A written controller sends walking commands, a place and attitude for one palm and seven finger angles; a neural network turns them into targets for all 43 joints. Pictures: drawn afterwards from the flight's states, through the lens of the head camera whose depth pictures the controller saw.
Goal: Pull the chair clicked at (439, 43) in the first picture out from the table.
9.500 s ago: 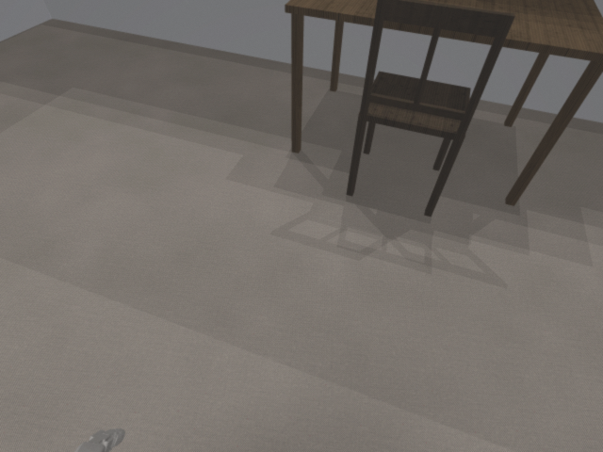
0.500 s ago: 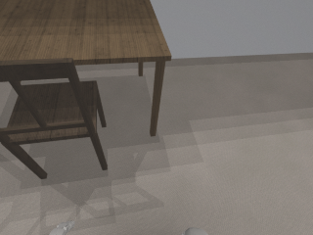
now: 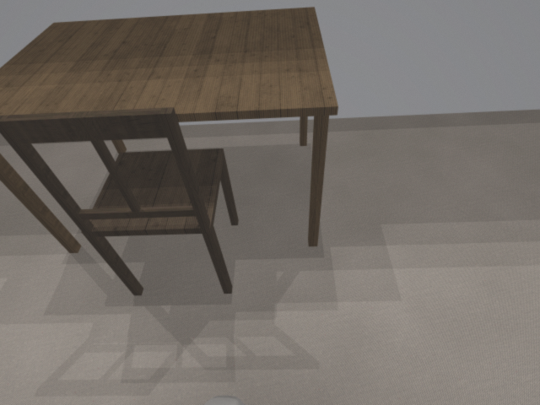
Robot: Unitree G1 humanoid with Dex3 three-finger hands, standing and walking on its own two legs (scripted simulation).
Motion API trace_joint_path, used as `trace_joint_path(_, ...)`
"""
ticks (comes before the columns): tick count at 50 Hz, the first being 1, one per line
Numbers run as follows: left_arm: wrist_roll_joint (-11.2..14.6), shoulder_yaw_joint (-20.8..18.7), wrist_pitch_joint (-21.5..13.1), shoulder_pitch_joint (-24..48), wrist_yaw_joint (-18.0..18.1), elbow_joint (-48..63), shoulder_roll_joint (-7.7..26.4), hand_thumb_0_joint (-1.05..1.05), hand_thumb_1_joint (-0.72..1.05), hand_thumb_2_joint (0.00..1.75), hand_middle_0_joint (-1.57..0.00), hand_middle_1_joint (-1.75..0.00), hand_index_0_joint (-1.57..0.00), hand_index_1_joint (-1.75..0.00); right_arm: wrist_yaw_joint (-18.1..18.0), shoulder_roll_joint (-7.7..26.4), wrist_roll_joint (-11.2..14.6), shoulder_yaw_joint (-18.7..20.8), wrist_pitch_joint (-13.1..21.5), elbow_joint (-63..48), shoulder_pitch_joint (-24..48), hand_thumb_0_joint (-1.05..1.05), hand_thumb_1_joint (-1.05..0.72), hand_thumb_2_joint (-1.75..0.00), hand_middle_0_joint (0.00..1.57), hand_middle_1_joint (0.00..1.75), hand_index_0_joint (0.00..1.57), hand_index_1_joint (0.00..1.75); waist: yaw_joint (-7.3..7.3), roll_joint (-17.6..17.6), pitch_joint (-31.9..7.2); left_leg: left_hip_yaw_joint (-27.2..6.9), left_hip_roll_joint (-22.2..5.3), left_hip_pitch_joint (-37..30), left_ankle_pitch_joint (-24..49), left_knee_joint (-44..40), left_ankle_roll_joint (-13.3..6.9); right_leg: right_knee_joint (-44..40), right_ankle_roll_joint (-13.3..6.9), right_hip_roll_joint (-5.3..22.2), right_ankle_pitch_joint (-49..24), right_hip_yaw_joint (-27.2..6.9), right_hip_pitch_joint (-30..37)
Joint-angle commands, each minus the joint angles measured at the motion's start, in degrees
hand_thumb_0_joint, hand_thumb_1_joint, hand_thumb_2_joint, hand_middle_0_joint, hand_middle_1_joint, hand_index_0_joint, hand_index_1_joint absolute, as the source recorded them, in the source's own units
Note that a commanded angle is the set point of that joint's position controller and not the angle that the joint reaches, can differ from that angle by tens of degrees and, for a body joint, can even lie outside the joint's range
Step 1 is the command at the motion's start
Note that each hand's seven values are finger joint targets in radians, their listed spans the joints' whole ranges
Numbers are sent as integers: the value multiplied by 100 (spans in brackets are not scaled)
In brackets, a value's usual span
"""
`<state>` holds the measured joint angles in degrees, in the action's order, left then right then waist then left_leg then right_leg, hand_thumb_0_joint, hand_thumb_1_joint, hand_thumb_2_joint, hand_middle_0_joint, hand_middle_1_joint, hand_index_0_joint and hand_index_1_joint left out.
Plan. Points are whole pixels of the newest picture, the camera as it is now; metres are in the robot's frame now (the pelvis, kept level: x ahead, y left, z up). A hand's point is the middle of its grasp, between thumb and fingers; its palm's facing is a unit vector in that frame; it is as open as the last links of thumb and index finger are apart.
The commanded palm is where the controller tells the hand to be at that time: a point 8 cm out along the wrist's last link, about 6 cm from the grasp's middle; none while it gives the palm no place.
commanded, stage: take the last steps up to it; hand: left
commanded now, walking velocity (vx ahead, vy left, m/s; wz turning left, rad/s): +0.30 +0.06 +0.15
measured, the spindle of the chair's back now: (118, 177) +0.67 +0.43 -0.11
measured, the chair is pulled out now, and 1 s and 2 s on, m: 0.00 0.00 0.00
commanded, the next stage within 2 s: come to a stop and stand still in 0.72 s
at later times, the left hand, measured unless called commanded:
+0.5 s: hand out of the picture +0.07 +0.26 -0.17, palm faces +0.09 -0.98 -0.18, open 7.4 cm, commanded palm none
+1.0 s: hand (168, 335) +0.28 +0.22 -0.17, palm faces +0.06 -0.97 -0.22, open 7.2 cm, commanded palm none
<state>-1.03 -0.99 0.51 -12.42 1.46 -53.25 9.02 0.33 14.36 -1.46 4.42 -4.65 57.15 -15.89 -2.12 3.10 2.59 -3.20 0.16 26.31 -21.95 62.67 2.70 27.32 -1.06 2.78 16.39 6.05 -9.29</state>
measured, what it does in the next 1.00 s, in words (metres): walks ahead: left foot, then right foot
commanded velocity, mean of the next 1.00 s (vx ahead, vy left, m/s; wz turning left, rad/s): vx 0.14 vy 0.03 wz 0.00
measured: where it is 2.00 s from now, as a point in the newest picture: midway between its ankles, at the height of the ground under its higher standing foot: outside the picture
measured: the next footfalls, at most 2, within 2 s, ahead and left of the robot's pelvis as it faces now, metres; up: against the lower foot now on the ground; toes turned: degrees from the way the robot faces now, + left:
left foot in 0.24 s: +0.04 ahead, +0.17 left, +0.00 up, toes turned +7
right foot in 0.70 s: +0.31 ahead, -0.05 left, +0.00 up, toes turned -6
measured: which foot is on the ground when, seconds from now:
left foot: up 0.00-0.22, down 0.24-0.70, up 0.72-1.00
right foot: down 0.00-0.24, up 0.26-0.68, down 0.70-1.00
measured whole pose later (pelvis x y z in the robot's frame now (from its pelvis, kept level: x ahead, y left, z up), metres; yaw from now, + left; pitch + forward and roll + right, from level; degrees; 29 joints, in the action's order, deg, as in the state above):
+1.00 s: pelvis +0.22 +0.04 +0.00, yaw +2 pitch -2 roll -1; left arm -1.1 -1.6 -1.2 -11.1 1.6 -59.4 8.8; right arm -1.3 9.0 -0.8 1.7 -0.7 61.1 -15.3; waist -0.8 2.4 2.9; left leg 1.0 -4.2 24.4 -20.0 47.8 1.5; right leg 25.4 -3.1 0.2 9.5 8.0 -14.4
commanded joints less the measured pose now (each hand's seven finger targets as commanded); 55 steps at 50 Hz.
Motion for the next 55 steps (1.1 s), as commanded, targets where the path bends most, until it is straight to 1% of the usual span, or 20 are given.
trace_joint_path(1, -40, -341, -192, -489, 36, 120, 1187, 0, 90, 90, -20, -30, -20, -30, 77, 257, -7, 32, 177, -416, 450, 0, -90, -90, 20, 30, 20, 30, 409, -1320, 235, 239, -244, 417, 29, -466, 48, -1550, -605, 1525, 243, -1317, 44)
trace_joint_path(6, -108, -360, -263, -1026, -32, -237, 1261, 0, 90, 90, -20, -30, -20, -30, 146, 79, 18, -83, 393, -534, 867, 0, -90, -90, 20, 30, 20, 30, 627, -1416, 144, 630, -220, -123, -393, -2141, -115, -1486, -710, 1608, 287, -1360, 328)
trace_joint_path(9, -47, -347, -236, -894, -56, -394, 1215, 0, 90, 90, -20, -30, -20, -30, 92, -5, 37, -152, 525, -266, 197, 0, -90, -90, 20, 30, 20, 30, 302, -1280, -157, 987, 20, -1603, 363, -3575, -199, -904, -427, 1220, 136, -768, -198)
trace_joint_path(10, -11, -309, -216, -880, -78, -409, 1096, 0, 90, 90, -20, -30, -20, -30, 55, 130, 56, -122, 572, -129, -135, 0, -90, -90, 20, 30, 20, 30, 148, -763, -276, 936, -1, -2480, 561, -4053, -228, -493, -236, 993, 447, -543, -779)
trace_joint_path(11, 27, -236, -189, -791, -102, -360, 844, 0, 90, 90, -20, -30, -20, -30, -10, 524, 39, -27, 625, 16, -640, 0, -90, -90, 20, 30, 20, 30, -133, 216, -482, -44, -811, -3406, 207, -4360, -477, 502, 8, 603, 788, -139, -1669)
trace_joint_path(12, 19, -147, -198, -634, -135, -200, 477, 0, 90, 90, -20, -30, -20, -30, -49, 1061, 2, 99, 632, 129, -1174, 0, -90, -90, 20, 30, 20, 30, -345, 1575, -462, -1724, -2114, -3753, -40, -4923, -1026, 1943, 261, 58, 1656, 438, -2746)
trace_joint_path(13, -35, -150, -204, -158, -115, -44, 625, 0, 90, 90, -20, -30, -20, -30, -84, 1151, -13, 99, 586, 175, -1372, 0, -90, -90, 20, 30, 20, 30, -463, 1024, -16, -2029, -2449, -3271, -116, -5164, -1401, 2748, 168, 132, 1834, -3, -3082)
trace_joint_path(16, -53, -191, -180, -83, -214, -253, 651, 0, 90, 90, -20, -30, -20, -30, -153, 594, 9, -84, 665, 68, -598, 0, -90, -90, 20, 30, 20, 30, -129, 702, 630, -1194, -1950, -2335, 32, -5318, -1340, 3566, 105, 483, 820, -413, -3096)
trace_joint_path(20, -30, -173, -162, -526, -272, -498, 511, 0, 90, 90, -20, -30, -20, -30, -183, 308, 66, -151, 830, 126, -548, 0, -90, -90, 20, 30, 20, 30, 164, 346, 476, -187, -1477, -2390, 2180, -5229, -1241, 3467, 239, 412, -22, -260, -2767)
trace_joint_path(30, 27, -189, -165, 412, -255, -109, 435, 0, 90, 90, -20, -30, -20, -30, -217, 359, -8, -120, 827, 541, -975, 0, -90, -90, 20, 30, 20, 30, 76, 321, 658, 166, -1612, -2394, 3462, -4762, -1195, 1293, 35, 184, -358, -19, -1916)
trace_joint_path(33, -8, -278, -258, -684, -230, -426, 577, 0, 90, 90, -20, -30, -20, -30, -225, 416, 28, -124, 801, 597, -885, 0, -90, -90, 20, 30, 20, 30, 618, 57, 160, 500, -1322, -2076, 4213, -3358, -948, 530, -117, -178, -765, 200, -216)
trace_joint_path(34, -41, -358, -343, -1380, -194, -640, 874, 0, 90, 90, -20, -30, -20, -30, -191, 312, 75, -133, 817, 604, -906, 0, -90, -90, 20, 30, 20, 30, 905, -396, -270, 666, -987, -1540, 3588, -2234, -744, 235, -222, 99, -1049, -202, 874)
trace_joint_path(35, -82, -497, -426, -1894, -122, -736, 1450, 0, 90, 90, -20, -30, -20, -30, -132, -27, 145, -179, 824, 533, -1305, 0, -90, -90, 20, 30, 20, 30, 953, -1779, -1041, 985, -108, -372, 798, -386, -482, -355, -817, 1618, -1648, -2406, 1960)
trace_joint_path(36, 63, -502, -402, -1992, -110, -766, 1676, 0, 90, 90, -20, -30, -20, -30, -163, -5, 157, -168, 787, 433, -1298, 0, -90, -90, 20, 30, 20, 30, 815, -1780, -1250, 455, 84, -70, -1232, 913, -496, -1029, -1259, 2355, -1910, -3436, 1703)
trace_joint_path(37, 92, -456, -354, -1350, -82, -606, 1473, 0, 90, 90, -20, -30, -20, -30, -170, 17, 154, -134, 745, 478, -1157, 0, -90, -90, 20, 30, 20, 30, 637, -1018, -716, 189, -226, 84, -936, 1233, -545, -1310, -1360, 2233, -670, -3068, 1077)
trace_joint_path(39, 76, -325, -344, -395, -63, -369, 1052, 0, 90, 90, -20, -30, -20, -30, -108, -162, 70, -142, 651, 491, -776, 0, -90, -90, 20, 30, 20, 30, 326, -732, 16, 114, -559, 116, -54, 1200, -498, -1670, -974, 1785, 475, -2360, -452)
trace_joint_path(43, 22, -155, -361, 177, 2, -286, 556, 0, 90, 90, -20, -30, -20, -30, -123, -455, 27, -238, 443, 683, -1253, 0, -90, -90, 20, 30, 20, 30, -125, -824, -12, 269, -618, -654, 356, -183, -213, -1649, -664, 1261, -1289, -791, -1304)
trace_joint_path(50, -32, -269, -143, -154, 78, -399, 901, 0, 90, 90, -20, -30, -20, -30, -150, -415, 116, -215, 339, 354, -559, 0, -90, -90, 20, 30, 20, 30, 217, -983, -310, 501, -352, -788, 190, -2069, -28, -849, -945, 1361, -2653, -850, -517)
trace_joint_path(54, 23, -312, -5, -106, 83, -368, 846, 0, 90, 90, -20, -30, -20, -30, -168, -256, 90, -134, 381, 323, -627, 0, -90, -90, 20, 30, 20, 30, 94, -1090, -208, 491, -359, -1643, 1449, -3468, -88, -191, -543, 1091, -1971, -754, -912)
trace_joint_path(55, 29, -287, 46, -198, 68, -313, 684, 0, 90, 90, -20, -30, -20, -30, -167, -47, 78, -102, 436, 268, -628, 0, -90, -90, 20, 30, 20, 30, 127, -288, -255, -76, -870, -1851, 2249, -3835, -285, 310, -259, 663, -1122, -492, -1218)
